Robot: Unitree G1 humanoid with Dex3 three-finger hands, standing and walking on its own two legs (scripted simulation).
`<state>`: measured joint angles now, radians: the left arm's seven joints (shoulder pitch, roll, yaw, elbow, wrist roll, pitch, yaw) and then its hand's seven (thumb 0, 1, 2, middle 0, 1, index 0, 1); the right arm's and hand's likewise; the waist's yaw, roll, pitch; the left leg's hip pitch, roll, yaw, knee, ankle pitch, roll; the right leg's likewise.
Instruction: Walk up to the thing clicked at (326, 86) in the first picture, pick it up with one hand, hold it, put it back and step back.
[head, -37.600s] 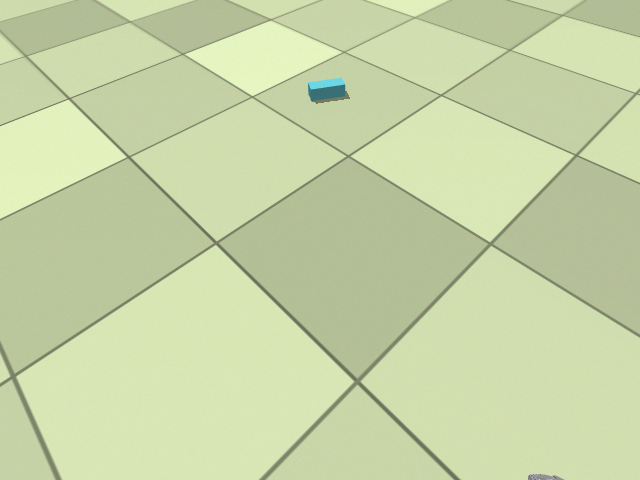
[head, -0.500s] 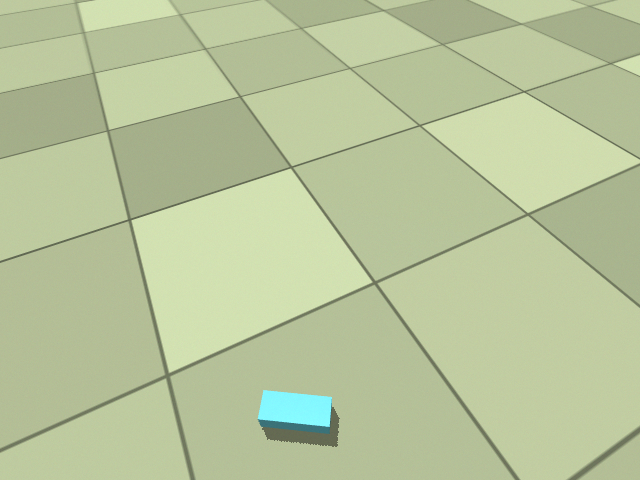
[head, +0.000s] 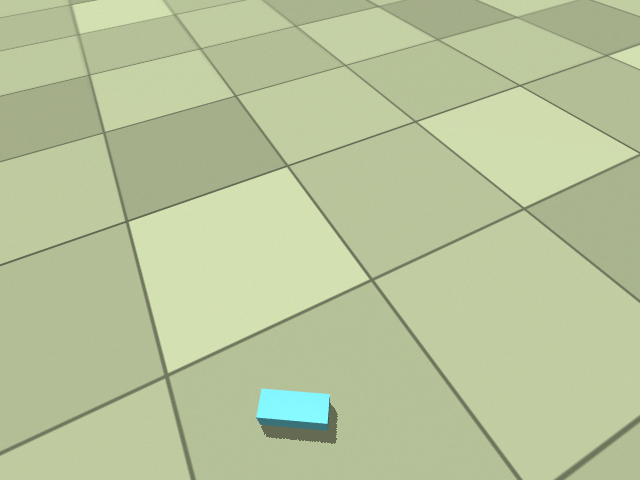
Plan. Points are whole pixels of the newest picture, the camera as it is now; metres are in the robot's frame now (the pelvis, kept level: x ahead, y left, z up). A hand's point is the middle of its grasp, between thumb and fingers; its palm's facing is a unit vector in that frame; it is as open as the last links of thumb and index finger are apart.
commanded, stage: stand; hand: left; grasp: from above
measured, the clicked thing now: (294, 409) +0.41 +0.13 -0.74
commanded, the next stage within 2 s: step back in 1.42 s
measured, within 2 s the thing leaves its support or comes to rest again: neither
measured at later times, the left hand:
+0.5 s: hand out of the picture +0.08 +0.24 -0.16, palm faces +0.00 -0.95 -0.33, open 7.3 cm
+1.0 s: hand out of the picture +0.10 +0.24 -0.16, palm faces -0.01 -0.94 -0.33, open 7.3 cm
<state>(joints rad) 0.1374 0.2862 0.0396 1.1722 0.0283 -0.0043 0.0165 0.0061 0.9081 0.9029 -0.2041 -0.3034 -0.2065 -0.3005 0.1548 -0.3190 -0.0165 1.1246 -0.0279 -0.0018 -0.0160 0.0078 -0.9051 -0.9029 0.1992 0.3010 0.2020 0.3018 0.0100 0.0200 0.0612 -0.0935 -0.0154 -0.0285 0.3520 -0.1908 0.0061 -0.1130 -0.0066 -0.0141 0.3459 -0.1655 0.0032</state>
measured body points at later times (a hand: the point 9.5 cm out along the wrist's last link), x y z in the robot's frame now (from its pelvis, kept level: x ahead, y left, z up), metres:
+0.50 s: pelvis +0.01 +0.00 +0.00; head +0.02 -0.01 +0.45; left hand +0.08 +0.29 -0.14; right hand +0.08 -0.29 -0.14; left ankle +0.01 +0.12 -0.75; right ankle +0.02 -0.12 -0.75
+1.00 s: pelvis +0.02 +0.00 +0.00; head +0.03 -0.01 +0.45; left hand +0.10 +0.29 -0.13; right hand +0.09 -0.30 -0.14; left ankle +0.01 +0.12 -0.75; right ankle +0.02 -0.12 -0.75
